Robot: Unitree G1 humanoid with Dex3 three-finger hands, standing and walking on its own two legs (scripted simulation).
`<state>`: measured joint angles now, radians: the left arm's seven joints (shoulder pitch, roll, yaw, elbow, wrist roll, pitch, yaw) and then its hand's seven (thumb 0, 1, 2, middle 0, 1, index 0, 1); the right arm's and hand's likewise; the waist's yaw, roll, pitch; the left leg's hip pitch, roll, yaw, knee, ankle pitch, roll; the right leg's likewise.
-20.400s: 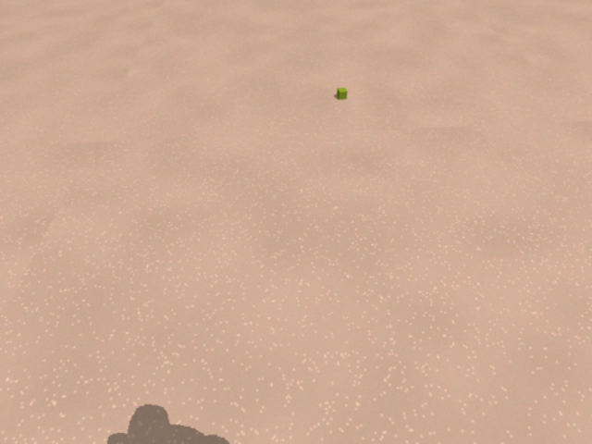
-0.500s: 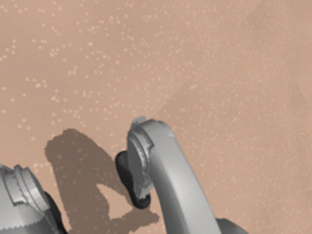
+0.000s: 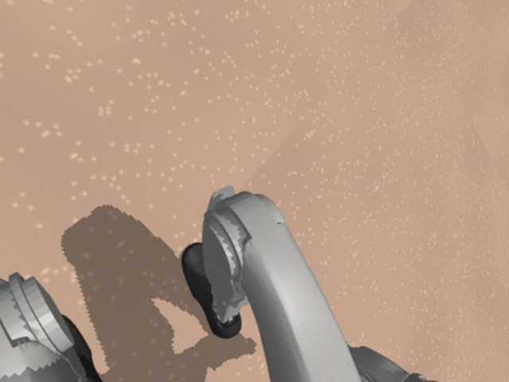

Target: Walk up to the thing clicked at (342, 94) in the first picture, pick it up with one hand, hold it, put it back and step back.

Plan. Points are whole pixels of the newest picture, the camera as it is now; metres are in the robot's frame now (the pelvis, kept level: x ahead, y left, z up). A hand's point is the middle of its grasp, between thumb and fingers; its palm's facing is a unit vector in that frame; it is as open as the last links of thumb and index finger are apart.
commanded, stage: close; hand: left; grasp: from above
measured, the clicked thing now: out of the picture +0.39 +0.41 -0.29
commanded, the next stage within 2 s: none
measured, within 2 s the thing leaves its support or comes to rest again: neither
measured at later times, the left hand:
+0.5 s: hand out of the picture +0.39 +0.38 -0.27, palm faces +0.05 -0.47 -0.88, open 10.2 cm
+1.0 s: hand out of the picture +0.38 +0.39 -0.27, palm faces +0.05 -0.47 -0.88, open 9.6 cm
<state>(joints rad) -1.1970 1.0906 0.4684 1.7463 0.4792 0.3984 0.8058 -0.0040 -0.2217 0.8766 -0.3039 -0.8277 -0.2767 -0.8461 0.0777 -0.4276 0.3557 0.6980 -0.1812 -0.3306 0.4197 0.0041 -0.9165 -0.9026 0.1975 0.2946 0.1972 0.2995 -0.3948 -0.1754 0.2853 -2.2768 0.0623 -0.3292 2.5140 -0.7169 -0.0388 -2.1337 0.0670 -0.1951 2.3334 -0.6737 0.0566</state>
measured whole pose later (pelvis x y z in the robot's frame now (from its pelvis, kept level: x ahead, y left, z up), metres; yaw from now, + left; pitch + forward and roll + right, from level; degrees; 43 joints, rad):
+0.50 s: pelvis +0.00 +0.00 +0.00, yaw -1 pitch +25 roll -15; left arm -1.16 1.10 0.47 1.74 0.48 0.37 0.78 0.00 0.07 0.68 -0.49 -0.68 -0.49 -0.68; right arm 0.07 -0.42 0.37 0.70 -0.18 -0.33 0.41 0.00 -0.90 -0.90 0.20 0.29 0.20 0.30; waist -0.38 -0.19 0.28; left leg -2.28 0.07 -0.34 2.52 -0.72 -0.03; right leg -2.13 0.07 -0.20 2.33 -0.67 0.06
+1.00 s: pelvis +0.00 +0.00 +0.00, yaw -1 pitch +24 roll -16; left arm -1.15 1.11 0.46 1.73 0.49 0.38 0.78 0.01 0.14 0.60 -0.59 -0.62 -0.57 -0.62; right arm 0.07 -0.42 0.37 0.69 -0.17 -0.32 0.42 0.00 -0.90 -0.89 0.20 0.29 0.20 0.30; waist -0.38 -0.19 0.28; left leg -2.28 0.06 -0.34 2.53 -0.72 -0.03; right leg -2.12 0.07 -0.20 2.33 -0.68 0.07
